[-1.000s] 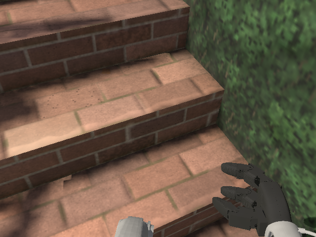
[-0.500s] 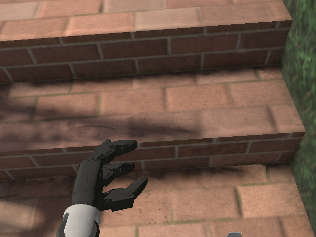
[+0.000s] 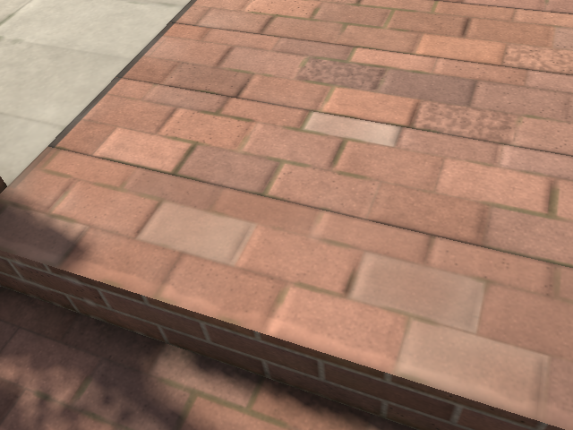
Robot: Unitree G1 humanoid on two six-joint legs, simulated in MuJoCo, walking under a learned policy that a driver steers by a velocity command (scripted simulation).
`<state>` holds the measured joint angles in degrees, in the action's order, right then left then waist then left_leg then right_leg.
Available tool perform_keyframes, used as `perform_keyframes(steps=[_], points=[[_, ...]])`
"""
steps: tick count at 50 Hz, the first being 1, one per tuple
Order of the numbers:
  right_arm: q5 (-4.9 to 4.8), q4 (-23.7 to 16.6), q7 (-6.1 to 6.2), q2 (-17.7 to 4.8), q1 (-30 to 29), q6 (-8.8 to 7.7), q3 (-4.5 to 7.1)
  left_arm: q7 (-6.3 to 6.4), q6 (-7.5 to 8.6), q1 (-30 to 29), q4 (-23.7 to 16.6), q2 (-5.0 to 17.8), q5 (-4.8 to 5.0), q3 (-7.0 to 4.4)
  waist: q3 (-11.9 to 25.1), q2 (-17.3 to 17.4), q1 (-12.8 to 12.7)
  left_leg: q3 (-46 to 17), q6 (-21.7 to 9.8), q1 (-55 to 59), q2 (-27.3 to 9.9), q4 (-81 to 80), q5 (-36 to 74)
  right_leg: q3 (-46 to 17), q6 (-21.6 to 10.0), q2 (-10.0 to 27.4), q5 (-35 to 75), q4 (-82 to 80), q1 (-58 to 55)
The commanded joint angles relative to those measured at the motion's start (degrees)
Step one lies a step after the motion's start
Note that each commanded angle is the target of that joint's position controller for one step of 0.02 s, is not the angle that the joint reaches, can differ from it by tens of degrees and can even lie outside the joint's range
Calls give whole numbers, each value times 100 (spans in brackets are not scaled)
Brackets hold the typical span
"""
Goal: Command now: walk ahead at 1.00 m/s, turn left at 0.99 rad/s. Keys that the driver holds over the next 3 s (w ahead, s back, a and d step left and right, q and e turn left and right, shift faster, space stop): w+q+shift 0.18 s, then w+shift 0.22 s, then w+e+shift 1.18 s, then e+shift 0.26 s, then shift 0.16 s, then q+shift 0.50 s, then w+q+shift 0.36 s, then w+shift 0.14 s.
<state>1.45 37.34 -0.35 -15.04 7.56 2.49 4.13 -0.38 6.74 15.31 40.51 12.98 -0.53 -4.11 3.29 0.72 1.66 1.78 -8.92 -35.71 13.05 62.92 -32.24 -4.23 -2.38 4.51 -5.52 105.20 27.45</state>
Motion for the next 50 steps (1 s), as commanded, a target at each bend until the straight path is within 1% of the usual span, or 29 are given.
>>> perform_keyframes(steps=[1, 4, 6, 7, 8, 9, 10, 11, 12, 13, 14, 15, 17, 19, 23, 25, 28, 30, 31, 32, 33, 34, 35, 37, 38, 40, 42, 47, 50], points=[[256, 613, 202, -848, 1328, -369, 314, 163, 260, -2291, -2073, -913, -326, 583, 97, -236, 286, -4501, -1488, 3641, -1644, -4114, 3092, -389, -221, -625, -2180, 3461, 4833], [223, 1249, 197, -357, 1786, -677, 144, 389, -26, -2931, -2374, -837, -360, 646, -820, 171, 303, -3723, -939, 3094, -2151, -4326, 3426, -711, -395, -518, -4521, 5286, 6475], [54, 1358, 110, -607, 1293, -808, 136, 438, -54, -3611, -3025, -1067, -402, 874, -1263, -373, -361, -2568, -236, 1297, -1939, -5314, 2891, -598, -638, -18, -4512, 2021, 5483], [4, 1014, 108, -824, 606, -782, 137, 491, -115, -3512, -3125, -711, -356, 851, -1190, -721, -698, -1918, -181, -263, -1688, -6314, 3831, 182, -351, -64, -3523, -41, 3433], [-169, 613, 86, -758, -390, -824, 176, 431, -155, -2320, -2785, -686, -218, 817, -533, -768, -1285, -1463, -254, -2909, -1387, -6694, 4887, 732, -186, -224, -1829, -1433, -953], [-445, 499, -24, -1085, -118, -896, 302, 505, -190, -1180, -2207, -301, -171, 564, 673, -751, -1390, -1603, -321, -2453, -1463, -5925, 7609, 980, 18, -455, -278, -1813, -3259], [-653, 349, -173, -1400, 33, -951, 473, 618, -166, -339, -2034, 139, -383, 319, 2176, -1623, -1691, -1307, 266, -1151, -1084, -2620, 9153, -1132, -417, 658, -1335, -3609, -4115], [-455, 167, -119, -1559, -217, -1011, 575, 533, -218, 507, -1812, 439, -189, 205, 3282, -2055, -2133, -1512, 843, -416, -783, -558, 6915, -2089, -496, 807, -1848, -5948, -4882], [210, 358, -192, -950, -540, -1055, 457, 413, -277, 649, -959, 281, 220, 149, 2175, -2039, -2058, -1338, 390, 120, -579, 673, 3312, 3, 81, -64, -533, -6300, -3681], [498, 239, -278, -134, -540, -1166, 229, 263, -299, 419, -615, 143, 251, 211, 780, -1215, -1568, -1733, 328, -757, -389, 2985, 2064, -262, -148, 126, 1518, -6779, -2758], [-92, 67, -339, -220, 1681, -1024, 281, 168, -116, -753, -691, 681, -83, 12, 2665, -2367, 253, -2459, 599, -1866, -458, 4044, 1972, -2217, -996, 1734, 4763, -5944, -5099], [163, 313, -262, -99, 1463, -841, 172, 87, -84, -475, -516, 182, 146, 24, 2651, -1536, -80, -1824, 610, -1729, -681, 4901, 2189, -2372, -1052, 1439, 3915, -6431, -4217], [265, -21, -186, 318, 481, -617, -18, 77, 23, -465, 75, -418, 28, 107, 1089, -133, 7, -1250, 492, -2842, -817, 5092, 1867, -1511, -704, 967, 1166, -7101, -3497], [240, -209, -186, 796, -489, -442, -234, 79, 93, 399, 939, -670, -27, 166, -114, -101, -177, -1313, 197, -3747, -631, 5783, 1519, -782, -418, 725, 1236, -7685, -2812], [189, -932, -240, 724, -1393, -324, -374, 38, 308, 527, 1092, -373, -35, 149, -984, -221, 251, -694, 135, -3941, -758, 4947, 507, -43, -513, 658, 2178, -9079, -1758], [251, -1265, -172, 814, -1896, -199, -385, 122, 320, 1121, 1208, -26, -15, 82, -906, -664, 157, 146, 196, -4450, -1120, 5735, 372, -341, -986, 824, 2598, -9768, -2076], [195, -1974, -114, 939, -3165, -311, -623, 281, 142, 2583, 1879, -9, 124, 69, -1109, -242, -444, 513, -48, -4666, -1647, 3975, -600, -33, -905, 805, 2400, -10673, -3077], [-153, -1634, -256, 808, -1967, -366, -625, 236, 185, 1945, 1380, 184, 337, 207, 493, 32, 219, 1281, -180, 880, -951, 1680, 1088, 450, -962, 635, 7772, -10530, -1038], [-143, -1393, -141, 428, -167, -304, -366, 99, 378, 1747, 1099, 1286, 250, -33, 1560, -1079, 1030, 630, -97, 2837, -582, 1887, 589, 137, -1000, 1121, 10570, -9105, -1127], [-34, -1120, 32, -185, 1072, -119, -56, 34, 440, 1143, 845, 2148, 426, -353, 2365, -1247, 1929, 117, -87, 3454, -573, 1112, 50, -98, -927, 1258, 11713, -7314, -1595], [146, -989, 40, -911, 1495, -180, 219, -46, 543, 1019, 624, 1905, 421, -365, 2943, -474, 1897, -1859, -234, 4220, -1388, 51, -1599, -442, -779, 841, 9599, -5160, -1144], [82, -541, 0, -1191, 1346, -276, 347, -306, 553, 925, 275, 838, 355, -236, 2613, 1506, 1350, -4891, -154, 4190, -2666, -3066, -2388, -550, -553, -742, 1139, -2821, 414], [-48, -454, -45, -858, 903, -272, 326, -295, 493, 992, 52, 686, 198, -304, 2550, 1184, 974, -6547, -86, 4000, -3161, -4373, -2188, -923, -507, -931, 304, -485, 1122], [-128, 280, -41, -120, 386, -604, 99, -122, 229, 165, -590, -185, 63, -100, 574, -77, 334, -4881, -596, 2346, -3092, -3924, -1144, -494, -606, -480, 214, 825, 1962], [8, 714, 9, 460, 464, -709, -40, -60, 104, -178, -826, -575, -37, 60, -129, -461, 73, -3923, -491, 1643, -3066, -3781, -744, -549, -761, -315, -10, 1216, 2405], [234, 1182, 91, 1008, 745, -924, -205, -59, -122, -153, -1075, -829, -41, 293, -427, 194, -274, -3418, -431, 1173, -3149, -3703, 336, -832, -720, -35, -570, 1217, 2359], [231, 1473, 134, 1112, 1057, -1112, -262, -89, -423, -145, -968, -714, 87, 264, -744, -163, -437, -2292, -127, 1423, -3167, -4295, 248, -1006, -870, -112, -1301, 814, 3018], [-25, 1463, 188, -37, 914, -1317, -100, -256, -787, -1173, -1251, 278, -160, 85, -1315, -453, -614, 776, 520, 1518, -2233, -6126, 2383, 542, -569, -125, 188, -3329, 1968], [-88, 1310, 219, -774, 1144, -1350, 62, -519, -732, -1270, -1093, 155, -57, 172, -705, -392, -422, 1584, 455, 2645, -2146, -6092, 4862, 1196, -678, -272, 808, -5264, 394]])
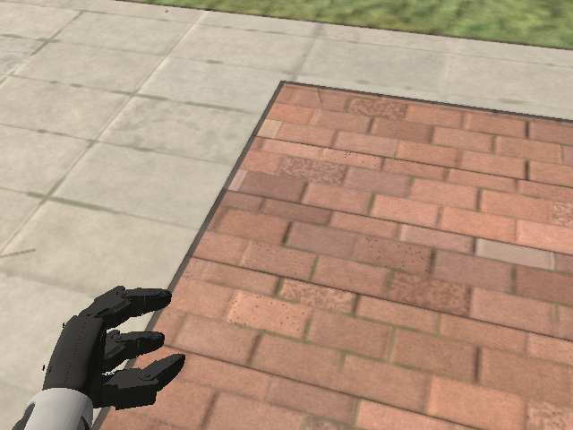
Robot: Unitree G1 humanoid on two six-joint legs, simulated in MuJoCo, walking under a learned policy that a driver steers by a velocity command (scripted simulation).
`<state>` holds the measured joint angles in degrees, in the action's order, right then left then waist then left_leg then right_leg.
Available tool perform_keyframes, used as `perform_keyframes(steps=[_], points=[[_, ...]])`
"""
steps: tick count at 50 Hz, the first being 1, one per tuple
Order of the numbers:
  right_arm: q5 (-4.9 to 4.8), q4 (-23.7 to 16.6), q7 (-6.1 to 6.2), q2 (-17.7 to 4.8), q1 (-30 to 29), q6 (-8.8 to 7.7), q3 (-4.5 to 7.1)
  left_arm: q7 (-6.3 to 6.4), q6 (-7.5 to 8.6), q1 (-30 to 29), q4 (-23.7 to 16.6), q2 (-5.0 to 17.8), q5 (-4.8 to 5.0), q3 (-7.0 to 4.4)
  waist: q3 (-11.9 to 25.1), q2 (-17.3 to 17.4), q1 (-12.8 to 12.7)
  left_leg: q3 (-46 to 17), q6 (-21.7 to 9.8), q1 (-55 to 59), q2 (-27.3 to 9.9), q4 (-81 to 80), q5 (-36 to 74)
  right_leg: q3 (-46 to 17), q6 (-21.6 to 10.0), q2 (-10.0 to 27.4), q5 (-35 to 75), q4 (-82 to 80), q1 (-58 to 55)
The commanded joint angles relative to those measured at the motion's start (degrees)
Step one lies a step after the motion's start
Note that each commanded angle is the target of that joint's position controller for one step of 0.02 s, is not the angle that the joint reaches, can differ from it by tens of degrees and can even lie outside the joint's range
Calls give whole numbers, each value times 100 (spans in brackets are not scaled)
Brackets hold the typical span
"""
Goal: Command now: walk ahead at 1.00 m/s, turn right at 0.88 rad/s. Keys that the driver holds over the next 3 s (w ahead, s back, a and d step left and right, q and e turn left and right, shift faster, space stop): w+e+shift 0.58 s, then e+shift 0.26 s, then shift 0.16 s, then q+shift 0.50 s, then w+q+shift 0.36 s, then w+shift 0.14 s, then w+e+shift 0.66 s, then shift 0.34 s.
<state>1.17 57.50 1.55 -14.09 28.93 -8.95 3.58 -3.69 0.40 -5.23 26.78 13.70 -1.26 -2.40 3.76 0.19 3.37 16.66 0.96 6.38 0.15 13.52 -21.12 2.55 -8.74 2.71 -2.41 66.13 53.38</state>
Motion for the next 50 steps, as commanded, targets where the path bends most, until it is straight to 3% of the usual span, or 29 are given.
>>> perform_keyframes(steps=[1, 3, 5, 6, 7, 8, 9, 10, 14, 18, 23, 24, 26, 27, 28, 29, 31, 34, 35, 36, 37, 40, 44, 45, 46, 47, 48, 49, 50], points=[[-52, -753, 32, -1006, -775, -132, 165, -204, -72, 677, 341, 179, 67, -21, -586, -52, -515, 144, -483, -801, -977, -772, 5478, 770, -82, -303, 312, -1684, -2267], [8, -834, 42, -1125, -453, 130, 221, -74, -32, 955, 471, 467, 151, -152, -227, 659, -686, 93, -331, 228, -1211, 264, 7482, 1096, -162, -605, -183, -2081, -2556], [70, -1049, 50, -1301, -527, 397, 321, 74, -6, 2211, 791, 976, 86, -393, 267, 853, -1251, -63, -421, 226, -1454, 2312, 8247, 1012, -385, -930, -911, -2665, -3903], [36, -1220, 42, -1335, -679, 488, 348, 170, 57, 3225, 1182, 1154, 25, -561, 538, 613, -1654, -108, -469, -601, -1286, 4093, 7462, 695, -530, -1063, -1009, -3474, -5337], [133, -1367, -20, -809, -905, 486, 256, 261, 77, 3003, 1316, 1331, -9, -660, 33, 20, -1315, -538, -357, -2789, -647, 6033, 2170, -412, -749, -498, -1149, -3068, -6349], [121, -2000, -59, -100, -856, 391, 73, 243, 56, 2526, 1127, 1764, -129, -676, 170, -903, -496, -968, -87, -5122, 102, 7883, -707, -2709, -1442, 462, 36, -3065, -7360], [104, -2440, -92, -368, -1384, 181, 28, 275, 6, 2839, 995, 1916, -84, -735, 1053, -359, -868, -1887, -25, -5673, 75, 8306, -147, -4126, -1950, 871, -1074, -4326, -7506], [87, -2506, -115, -527, -1729, 41, -7, 328, 49, 2840, 1088, 1715, -13, -688, 511, 137, -838, -2114, -58, -5833, -226, 7880, 207, -4348, -1757, 990, -1685, -5020, -6885], [289, -2575, -115, -633, -1778, 320, -93, 407, 375, 2606, 1238, 1124, 52, -398, -595, 762, -116, -2244, 192, -4979, -718, 6375, -122, -3337, -1318, 493, -1093, -5394, -4187], [156, -3102, -218, -465, -2848, 480, -294, 362, 489, 2479, 1253, 1243, 27, -386, -1086, 256, -249, -1976, 266, -4040, -827, 3866, 1186, -2391, -926, -199, -433, -5771, -2807], [11, -2906, -229, -691, -2813, 475, -261, 311, 433, 2826, 1431, 1530, 183, -485, -424, -241, -515, -1749, 28, -2392, -163, 2080, 2422, -2354, -330, -196, 1777, -4948, -3948], [13, -2762, -167, -897, -2365, 461, -169, 324, 417, 2819, 1445, 1656, 149, -516, -97, -226, -314, -1704, -28, -1917, 45, 2001, 1937, -2329, -196, -241, 2732, -4222, -4303], [61, -2305, 54, -1431, -159, 407, 111, 284, 459, 2287, 1293, 1630, 34, -494, 990, -120, 945, -1852, -142, 594, -258, 2304, 891, -2052, 124, -537, 2665, -1279, -3408], [222, -2102, 135, -1735, 811, 391, 179, 318, 506, 2164, 1076, 587, -102, -227, 1496, 1289, 1045, -3542, -169, 1676, -1746, 2080, -1023, -1631, 89, -996, -2316, 922, -2272], [329, -2338, 59, -2071, -112, 399, 242, 303, 486, 3007, 679, 491, 269, -116, 2065, 2751, 43, -7222, -631, 1744, -2827, 158, -2046, -1217, 168, -1182, -2665, 2020, -1094], [280, -2491, 14, -1489, -952, 436, 197, 360, 363, 2637, 910, 858, 62, -136, 1107, 1441, -15, -6769, -841, 840, -2564, -39, -3150, -971, 155, -637, -1942, 2159, -711], [240, -2319, -31, -757, -1294, 440, 5, 260, 207, 1994, 914, 922, -65, -173, -60, 241, -89, -4528, -844, -555, -2084, 361, -140, -713, 341, -190, -1454, 1620, -934], [6, -1782, -90, -528, -784, 268, -82, 142, -52, 1718, 653, 661, -106, -135, -397, 548, -305, -2627, -680, -1090, -1847, 644, 4107, -630, 539, 60, -1922, 1058, -981], [-53, -1688, -103, -570, -787, 237, -73, 130, -87, 1500, 523, 629, -122, -115, -437, 664, -336, -2218, -625, -1081, -1784, 539, 4679, -559, 577, 48, -1781, 792, -882], [-250, -1913, 32, -623, -1802, 246, 28, 214, -52, 1403, 399, 592, 547, -141, -642, 1037, -525, -1886, -524, -1302, -1593, 444, 4290, -713, 671, 291, -1585, 534, -709], [-245, -2010, 127, -715, -2197, 260, 20, 209, -27, 1290, 357, 643, 554, -87, -668, 980, -617, -1558, -532, -1653, -1528, 228, 4143, -543, 749, 288, -1210, -86, -924], [-175, -1942, 284, -1206, -2331, 316, 159, 85, 51, 1258, 490, 692, 240, -137, -358, 462, -661, -589, -365, -2124, -1037, 344, 4134, 77, 769, -93, 656, -2132, -2599], [-446, -1943, 240, -1668, -2147, 376, 330, -12, 0, 2122, 701, 1163, 200, -420, 259, 608, -1097, -620, -299, -1528, -1216, 1980, 6175, 333, 273, -670, 365, -2790, -4213], [-458, -1994, 195, -1561, -2241, 394, 310, 27, -11, 2864, 880, 1386, 197, -568, 526, 371, -1481, -626, -217, -1748, -1109, 3127, 5715, 217, 38, -736, 810, -3293, -5131], [-356, -1948, 123, -1112, -1981, 402, 199, 124, -1, 2912, 970, 1431, 244, -588, 193, -576, -1410, -690, 13, -2658, -509, 4868, 1633, -308, -216, -476, 1589, -3986, -5730], [70, -2050, 55, -413, -1437, 394, -7, 247, 28, 2267, 714, 1795, 85, -526, 188, -2331, -612, -865, 201, -4055, 210, 7264, -2136, -1699, -705, 478, 5700, -3185, -6239], [-152, -2130, -54, -976, -571, 337, -23, 216, 133, 1880, 249, 1731, -211, -431, 2311, -1912, -409, -2295, 244, -4536, 340, 8128, -1692, -4221, -2027, 1954, 4505, -3990, -7150], [-252, -2041, -54, -1507, -1085, 396, 84, 167, 112, 1527, 64, 1498, -121, -402, 2205, -546, -593, -2402, 225, -4422, 85, 7926, -1085, -4167, -1827, 1762, 2462, -4410, -6534], [-247, -2139, 4, -1466, -1526, 483, 104, 167, 122, 1316, 127, 1272, 71, -338, 1404, 25, -474, -2303, 236, -4627, -120, 7339, -632, -3661, -1458, 1433, 1309, -4541, -5700]])
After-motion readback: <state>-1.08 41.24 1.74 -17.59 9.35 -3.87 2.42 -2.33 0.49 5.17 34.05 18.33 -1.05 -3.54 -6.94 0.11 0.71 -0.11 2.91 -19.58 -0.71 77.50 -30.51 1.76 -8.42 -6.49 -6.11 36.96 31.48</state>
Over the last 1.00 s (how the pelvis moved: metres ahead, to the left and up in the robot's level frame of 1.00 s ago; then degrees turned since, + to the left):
0.76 0.01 0.44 -3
